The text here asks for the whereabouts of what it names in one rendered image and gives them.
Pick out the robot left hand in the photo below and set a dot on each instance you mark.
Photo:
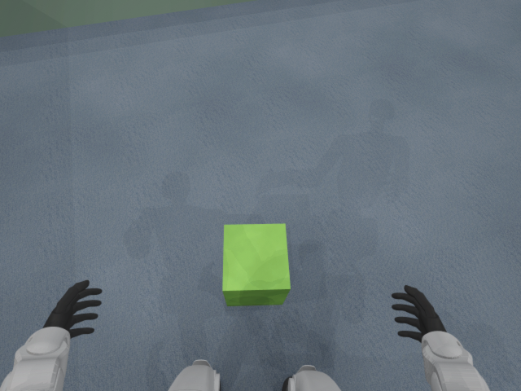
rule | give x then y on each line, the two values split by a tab
63	314

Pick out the robot left forearm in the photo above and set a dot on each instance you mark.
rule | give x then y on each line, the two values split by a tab
41	363

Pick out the right robot thigh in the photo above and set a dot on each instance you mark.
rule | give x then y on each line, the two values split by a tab
312	381

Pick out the carton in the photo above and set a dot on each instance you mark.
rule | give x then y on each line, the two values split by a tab
255	264

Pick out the robot right forearm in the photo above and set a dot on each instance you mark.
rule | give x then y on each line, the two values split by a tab
448	366

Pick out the robot right hand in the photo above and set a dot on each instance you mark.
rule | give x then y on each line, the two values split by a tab
428	320

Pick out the robot thigh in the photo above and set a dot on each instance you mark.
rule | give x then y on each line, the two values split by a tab
197	378
312	381

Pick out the left robot thigh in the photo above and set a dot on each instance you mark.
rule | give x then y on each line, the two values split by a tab
197	378

